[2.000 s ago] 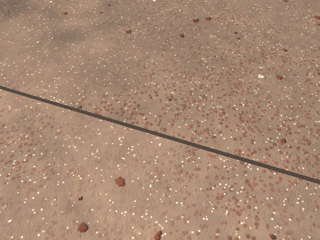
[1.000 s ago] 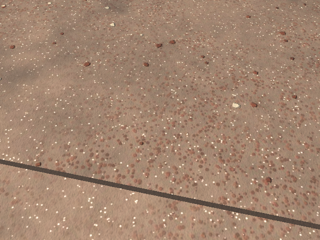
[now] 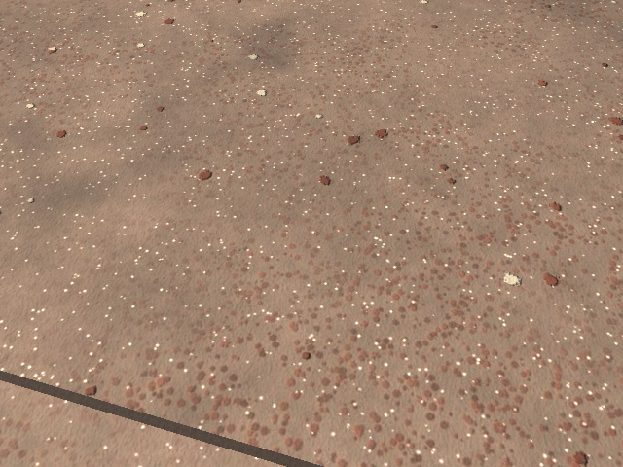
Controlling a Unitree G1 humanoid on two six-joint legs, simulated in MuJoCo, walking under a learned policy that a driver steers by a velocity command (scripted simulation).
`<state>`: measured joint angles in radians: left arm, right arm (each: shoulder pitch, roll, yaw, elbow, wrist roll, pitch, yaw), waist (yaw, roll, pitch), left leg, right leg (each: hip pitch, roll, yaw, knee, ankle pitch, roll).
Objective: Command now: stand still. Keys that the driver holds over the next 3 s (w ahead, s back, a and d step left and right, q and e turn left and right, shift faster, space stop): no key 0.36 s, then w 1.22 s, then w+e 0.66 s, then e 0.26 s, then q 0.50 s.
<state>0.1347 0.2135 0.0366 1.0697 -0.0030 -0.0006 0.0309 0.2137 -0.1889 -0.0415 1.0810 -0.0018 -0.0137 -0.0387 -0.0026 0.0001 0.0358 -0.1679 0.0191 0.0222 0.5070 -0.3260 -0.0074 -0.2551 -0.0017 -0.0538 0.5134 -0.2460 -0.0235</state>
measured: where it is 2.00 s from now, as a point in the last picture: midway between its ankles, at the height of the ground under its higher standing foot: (322, 340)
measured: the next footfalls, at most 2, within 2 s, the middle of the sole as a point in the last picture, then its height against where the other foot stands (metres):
right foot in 1.08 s outside the picture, level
left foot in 1.62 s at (260, 364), level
